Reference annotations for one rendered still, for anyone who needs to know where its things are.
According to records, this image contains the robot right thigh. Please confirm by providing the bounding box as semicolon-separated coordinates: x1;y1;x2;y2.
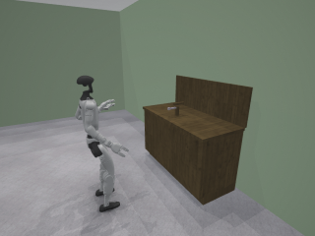
91;143;115;181

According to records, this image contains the counter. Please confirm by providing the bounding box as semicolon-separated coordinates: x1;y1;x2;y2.
143;75;253;205

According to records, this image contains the robot left thigh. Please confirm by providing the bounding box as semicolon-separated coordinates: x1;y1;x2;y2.
99;143;108;170

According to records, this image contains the left robot hand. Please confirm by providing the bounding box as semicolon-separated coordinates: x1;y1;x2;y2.
99;99;115;111

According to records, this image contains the robot thigh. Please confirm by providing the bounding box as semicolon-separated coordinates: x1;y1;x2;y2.
99;143;108;170
91;143;115;181

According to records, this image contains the right robot hand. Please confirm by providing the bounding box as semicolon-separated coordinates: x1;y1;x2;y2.
110;143;129;157

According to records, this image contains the right robot forearm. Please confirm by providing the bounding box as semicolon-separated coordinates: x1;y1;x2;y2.
87;126;113;148

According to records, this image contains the robot left upper arm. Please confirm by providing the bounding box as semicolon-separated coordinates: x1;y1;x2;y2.
75;105;83;121

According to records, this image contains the robot right upper arm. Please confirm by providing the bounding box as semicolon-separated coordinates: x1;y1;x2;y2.
84;100;95;132

